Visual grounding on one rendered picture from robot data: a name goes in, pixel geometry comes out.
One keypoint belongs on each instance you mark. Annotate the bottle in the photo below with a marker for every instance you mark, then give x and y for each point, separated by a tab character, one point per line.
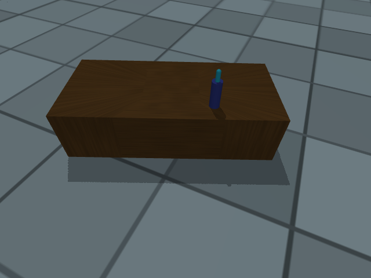
215	92

